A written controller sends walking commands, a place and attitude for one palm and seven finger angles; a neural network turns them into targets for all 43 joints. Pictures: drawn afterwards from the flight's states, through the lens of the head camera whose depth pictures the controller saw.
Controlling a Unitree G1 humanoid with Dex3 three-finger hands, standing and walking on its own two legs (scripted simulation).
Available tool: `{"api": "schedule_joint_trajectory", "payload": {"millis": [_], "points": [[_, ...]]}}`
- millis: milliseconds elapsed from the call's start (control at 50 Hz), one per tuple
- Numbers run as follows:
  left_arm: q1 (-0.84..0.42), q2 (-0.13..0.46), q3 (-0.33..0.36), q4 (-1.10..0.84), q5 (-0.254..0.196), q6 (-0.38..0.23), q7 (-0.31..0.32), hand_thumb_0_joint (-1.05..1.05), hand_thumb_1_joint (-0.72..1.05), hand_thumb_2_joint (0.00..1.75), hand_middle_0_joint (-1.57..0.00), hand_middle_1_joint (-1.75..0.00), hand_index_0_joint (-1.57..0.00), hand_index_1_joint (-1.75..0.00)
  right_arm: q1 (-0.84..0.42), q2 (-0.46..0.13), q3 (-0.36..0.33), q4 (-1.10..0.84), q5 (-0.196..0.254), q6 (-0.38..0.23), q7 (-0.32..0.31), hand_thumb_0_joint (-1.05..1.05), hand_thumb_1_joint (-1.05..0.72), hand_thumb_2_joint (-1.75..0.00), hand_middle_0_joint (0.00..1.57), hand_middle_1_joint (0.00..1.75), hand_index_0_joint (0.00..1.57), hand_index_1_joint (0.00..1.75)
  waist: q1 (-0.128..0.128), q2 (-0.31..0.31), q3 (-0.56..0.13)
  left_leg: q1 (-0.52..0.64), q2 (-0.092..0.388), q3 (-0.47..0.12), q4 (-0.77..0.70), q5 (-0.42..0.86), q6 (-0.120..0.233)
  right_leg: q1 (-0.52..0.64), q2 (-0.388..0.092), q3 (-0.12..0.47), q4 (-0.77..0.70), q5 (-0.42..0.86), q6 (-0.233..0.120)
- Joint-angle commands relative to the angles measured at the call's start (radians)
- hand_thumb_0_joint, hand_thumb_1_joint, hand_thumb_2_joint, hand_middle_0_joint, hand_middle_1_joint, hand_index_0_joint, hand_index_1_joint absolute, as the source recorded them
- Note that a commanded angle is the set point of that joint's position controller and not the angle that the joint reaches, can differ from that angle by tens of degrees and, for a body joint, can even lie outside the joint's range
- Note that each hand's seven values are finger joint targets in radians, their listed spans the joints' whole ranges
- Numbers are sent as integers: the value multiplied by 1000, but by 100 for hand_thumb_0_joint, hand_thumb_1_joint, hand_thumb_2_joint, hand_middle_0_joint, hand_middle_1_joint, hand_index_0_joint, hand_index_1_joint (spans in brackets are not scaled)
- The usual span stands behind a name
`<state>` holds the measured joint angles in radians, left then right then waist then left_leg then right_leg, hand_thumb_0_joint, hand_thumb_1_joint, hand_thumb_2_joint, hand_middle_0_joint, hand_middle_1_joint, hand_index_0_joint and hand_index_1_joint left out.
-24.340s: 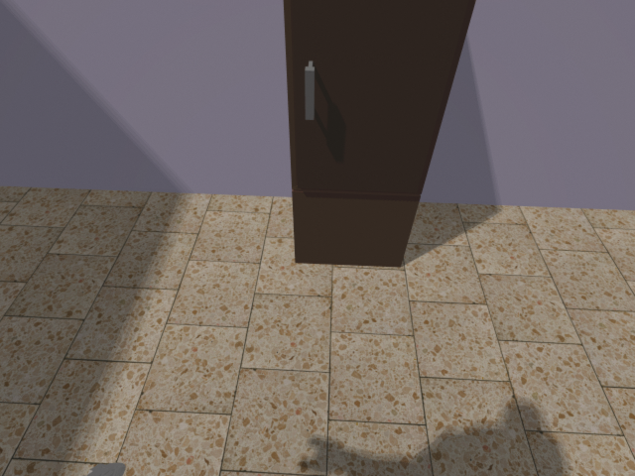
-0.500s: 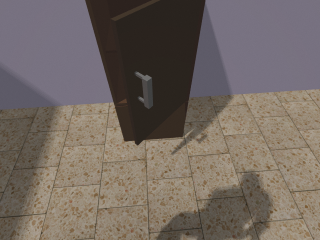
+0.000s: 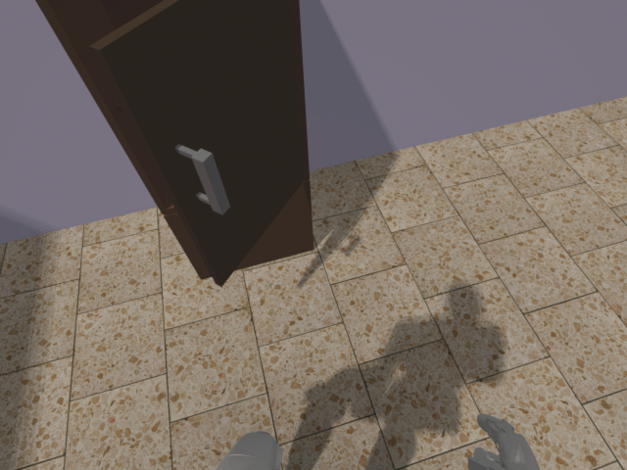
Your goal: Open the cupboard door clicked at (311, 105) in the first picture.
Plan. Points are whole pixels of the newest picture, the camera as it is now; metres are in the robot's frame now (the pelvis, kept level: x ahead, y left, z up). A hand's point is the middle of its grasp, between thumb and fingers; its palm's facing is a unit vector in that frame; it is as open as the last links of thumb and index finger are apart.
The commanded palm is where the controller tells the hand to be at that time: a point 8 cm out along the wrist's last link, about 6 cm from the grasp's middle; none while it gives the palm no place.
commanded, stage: walk to a spot facing it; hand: left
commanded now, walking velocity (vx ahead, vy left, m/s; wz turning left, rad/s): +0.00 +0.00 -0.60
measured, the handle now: (202, 179) +0.52 +0.25 +0.00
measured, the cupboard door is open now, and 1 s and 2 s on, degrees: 44 44 44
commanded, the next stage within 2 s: none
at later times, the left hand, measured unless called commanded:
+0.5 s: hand (175, 438) +0.16 +0.24 -0.17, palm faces -0.30 -0.92 -0.24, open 7.4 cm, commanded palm none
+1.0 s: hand (260, 377) +0.26 +0.13 -0.17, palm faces -0.61 -0.78 -0.16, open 7.4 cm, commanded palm none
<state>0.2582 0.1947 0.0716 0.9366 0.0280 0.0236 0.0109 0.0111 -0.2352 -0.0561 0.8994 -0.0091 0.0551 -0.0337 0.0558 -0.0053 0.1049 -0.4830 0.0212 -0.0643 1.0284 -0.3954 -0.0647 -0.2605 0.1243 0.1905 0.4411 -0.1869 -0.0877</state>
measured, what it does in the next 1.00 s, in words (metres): steps on the spot, turning right: left foot, then right foot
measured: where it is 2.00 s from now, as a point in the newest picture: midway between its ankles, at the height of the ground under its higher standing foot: (432, 435)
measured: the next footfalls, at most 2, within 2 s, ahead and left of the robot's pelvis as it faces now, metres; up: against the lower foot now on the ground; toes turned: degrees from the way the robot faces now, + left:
left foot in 0.22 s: +0.07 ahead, +0.17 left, +0.00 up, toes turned -11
right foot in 0.58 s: -0.01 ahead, -0.10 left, +0.00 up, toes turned -24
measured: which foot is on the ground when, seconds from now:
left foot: up 0.00-0.20, down 0.22-0.58, up 0.60-0.82, down 0.84-1.00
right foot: down 0.00-0.22, up 0.24-0.56, down 0.58-0.84, up 0.86-1.00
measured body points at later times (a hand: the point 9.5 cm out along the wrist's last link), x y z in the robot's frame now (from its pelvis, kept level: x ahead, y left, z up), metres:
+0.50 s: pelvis +0.01 +0.05 +0.00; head +0.08 +0.05 +0.44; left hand +0.17 +0.29 -0.15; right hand -0.02 -0.21 -0.14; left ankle +0.03 +0.18 -0.74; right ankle -0.03 -0.09 -0.70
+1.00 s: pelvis +0.05 +0.03 +0.00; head +0.10 +0.03 +0.44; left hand +0.29 +0.17 -0.16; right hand -0.09 -0.17 -0.14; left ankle +0.11 +0.13 -0.74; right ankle -0.04 -0.07 -0.66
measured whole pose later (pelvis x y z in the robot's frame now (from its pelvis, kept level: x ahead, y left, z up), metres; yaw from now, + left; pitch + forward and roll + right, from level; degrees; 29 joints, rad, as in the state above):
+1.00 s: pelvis +0.05 +0.03 +0.00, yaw -37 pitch +2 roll -2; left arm 0.14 0.24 0.08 0.90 0.04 0.05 -0.06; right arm 0.34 -0.19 -0.01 0.92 -0.04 -0.03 -0.02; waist -0.02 -0.03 0.05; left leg -0.24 0.10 0.15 0.50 -0.29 0.00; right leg -0.54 -0.02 -0.02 1.11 -0.36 0.02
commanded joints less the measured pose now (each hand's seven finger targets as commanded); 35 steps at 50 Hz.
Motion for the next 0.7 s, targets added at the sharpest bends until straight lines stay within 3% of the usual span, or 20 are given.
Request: {"api": "schedule_joint_trajectory", "payload": {"millis": [0, 80, 140, 160, 180, 200, 220, 240, 280, 320, 340, 440, 500, 520, 540, 560, 580, 600, 640, 680], "points": [[76, 217, 58, -70, 2, -7, 8, 0, 90, 90, -20, -30, -20, -30, -28, -75, -19, -99, 3, -29, -4, 0, -90, -90, 20, 30, 20, 30, 8, -112, -147, -73, -17, 2, -66, -12, 3, 200, -274, 326, -65, 369, -103], [48, 235, 63, -85, 5, -4, 10, 0, 90, 90, -20, -30, -20, -30, -2, -69, -17, -115, 12, -40, -2, 0, -90, -90, 20, 30, 20, 30, -4, -123, -170, 32, -42, -2, -227, -29, 20, 147, -268, 371, -48, 356, -106], [-17, 222, 58, -99, 0, -1, 11, 0, 90, 90, -20, -30, -20, -30, 111, -85, -19, -89, 18, -53, -8, 0, -90, -90, 20, 30, 20, 30, -65, -122, -184, 275, -40, -11, -502, 100, 29, -13, -219, 349, 10, 278, -37], [-37, 199, 49, -108, -9, -1, 9, 0, 90, 90, -20, -30, -20, -30, 177, -119, -23, -72, 14, -64, -16, 0, -90, -90, 20, 30, 20, 30, -92, -44, -209, 440, 36, -66, -641, 144, 55, -131, -157, 275, 77, 148, 9], [-2, 143, 36, -122, -21, 1, -5, 0, 90, 90, -20, -30, -20, -30, 193, -215, -37, -79, -3, -74, -22, 0, -90, -90, 20, 30, 20, 30, -84, 226, -212, 566, 297, -338, -749, 145, 152, -334, -15, 97, 235, -202, 75], [-28, 155, 36, -142, -11, -5, -17, 0, 90, 90, -20, -30, -20, -30, 209, -249, -39, -96, -13, -66, -26, 0, -90, -90, 20, 30, 20, 30, -80, 258, -164, 460, 479, -456, -782, 232, 264, -364, -34, -82, 470, -448, 122], [-29, 167, 44, -153, 1, -8, -30, 0, 90, 90, -20, -30, -20, -30, 188, -241, -31, -121, -26, -61, -22, 0, -90, -90, 20, 30, 20, 30, -73, 118, -118, 302, 485, -428, -788, 174, 307, -333, -88, -103, 625, -411, 132], [-31, 170, 51, -127, 13, 2, -28, 0, 90, 90, -20, -30, -20, -30, 172, -201, -17, -112, -31, -65, -20, 0, -90, -90, 20, 30, 20, 30, -49, 201, -117, 280, 405, -365, -753, 271, 274, -351, -89, -95, 701, -376, 139], [-32, 153, 45, -109, 1, 9, -41, 0, 90, 90, -20, -30, -20, -30, 142, -155, -1, -121, -26, -65, -19, 0, -90, -90, 20, 30, 20, 30, -30, 203, -104, 276, 290, -138, -714, 408, 215, -345, -118, -127, 776, -264, 150], [-51, 130, 32, -111, -5, 15, -50, 0, 90, 90, -20, -30, -20, -30, 175, -152, -1, -108, -23, -68, -19, 0, -90, -90, 20, 30, 20, 30, -38, 191, -133, 340, 245, -25, -676, 550, 194, -327, -132, -176, 696, -240, 156], [-65, 125, 28, -115, -6, 16, -51, 0, 90, 90, -20, -30, -20, -30, 197, -161, -6, -101, -22, -67, -21, 0, -90, -90, 20, 30, 20, 30, -47, 170, -137, 368, 249, 3, -658, 601, 190, -314, -134, -205, 637, -246, 159], [-129, 114, 11, -122, -8, 11, -56, 0, 90, 90, -20, -30, -20, -30, 271, -197, -24, -60, -23, -57, -6, 0, -90, -90, 20, 30, 20, 30, -85, 236, -130, 341, 281, 65, -614, 593, 180, -141, -120, -278, 333, -246, 128], [-83, 131, 15, -100, -11, 2, -52, 0, 90, 90, -20, -30, -20, -30, 268, -208, -30, -56, -18, -52, -1, 0, -90, -90, 20, 30, 20, 30, -49, 209, -142, 281, 267, 105, -509, 546, 122, 37, -108, -297, 98, -88, 97], [-22, 175, 24, -83, -8, -5, -46, 0, 90, 90, -20, -30, -20, -30, 263, -193, -30, -61, -11, -52, 5, 0, -90, -90, 20, 30, 20, 30, -18, 126, -166, 187, 238, 144, -396, 446, 74, 191, -157, -232, -5, 48, 69], [38, 295, 48, -68, 4, -17, -28, 0, 90, 90, -20, -30, -20, -30, 266, -116, -16, -91, -1, -50, 13, 0, -90, -90, 20, 30, 20, 30, 4, -203, -212, -47, 114, 254, -169, 91, 5, 384, -411, 97, -78, 347, -23], [97, 351, 53, -49, -8, -13, -15, 0, 90, 90, -20, -30, -20, -30, 187, -110, -7, -120, -1, -43, 6, 0, -90, -90, 20, 30, 20, 30, 55, -279, -201, -127, 55, 165, 8, -282, -7, 327, -546, 214, -71, 588, -131], [75, 327, 54, -55, -6, -8, -5, 0, 90, 90, -20, -30, -20, -30, 172, -107, -10, -115, 1, -37, 1, 0, -90, -90, 20, 30, 20, 30, 43, -228, -180, -150, 72, 81, 88, -233, 2, 283, -495, 193, -58, 455, -154], [18, 298, 56, -66, -2, -6, 4, 0, 90, 90, -20, -30, -20, -30, 183, -111, -12, -98, 1, -37, -2, 0, -90, -90, 20, 30, 20, 30, 13, -298, -191, -178, 84, 65, 113, -187, -4, 286, -445, 184, -40, 430, -148], [-78, 253, 46, -96, -1, 1, 11, 0, 90, 90, -20, -30, -20, -30, 198, -105, -13, -75, 2, -38, 3, 0, -90, -90, 20, 30, 20, 30, -30, -226, -183, -88, 85, 75, 61, -106, -11, 201, -383, 76, -10, 428, -114], [-108, 257, 44, -109, 2, 0, 6, 0, 90, 90, -20, -30, -20, -30, 212, -75, -11, -60, 2, -34, 7, 0, -90, -90, 20, 30, 20, 30, -51, -141, -142, 12, 53, 109, -62, -72, -15, 80, -359, 67, -17, 392, -103]]}}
